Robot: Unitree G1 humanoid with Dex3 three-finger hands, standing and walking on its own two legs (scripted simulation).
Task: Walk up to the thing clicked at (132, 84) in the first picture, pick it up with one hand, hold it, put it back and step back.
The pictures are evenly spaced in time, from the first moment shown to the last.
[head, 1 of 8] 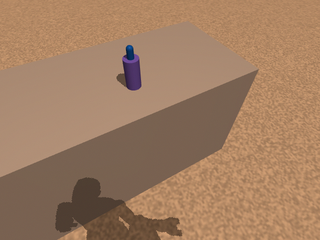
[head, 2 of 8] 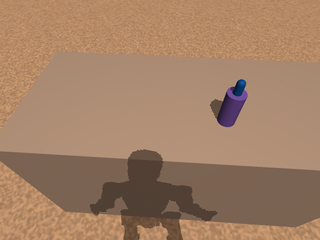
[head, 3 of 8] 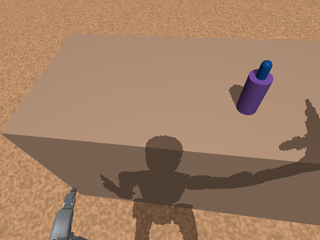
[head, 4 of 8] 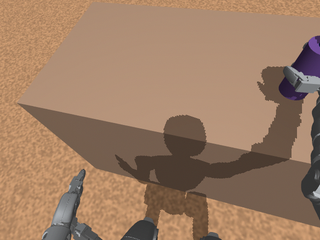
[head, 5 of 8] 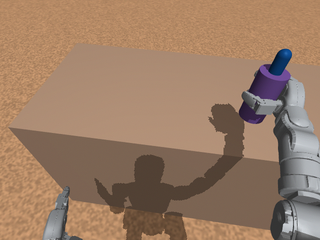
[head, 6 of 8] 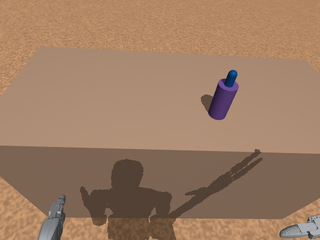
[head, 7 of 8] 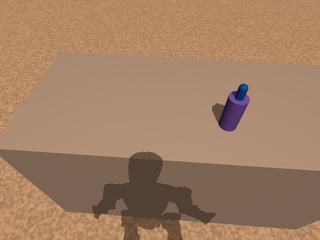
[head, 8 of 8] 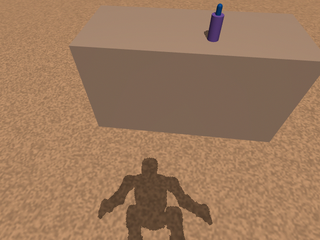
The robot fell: no
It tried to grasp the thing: yes
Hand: right
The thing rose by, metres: 0.23
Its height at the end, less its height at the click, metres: +0.00
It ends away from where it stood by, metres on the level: 0.02
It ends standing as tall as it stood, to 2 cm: yes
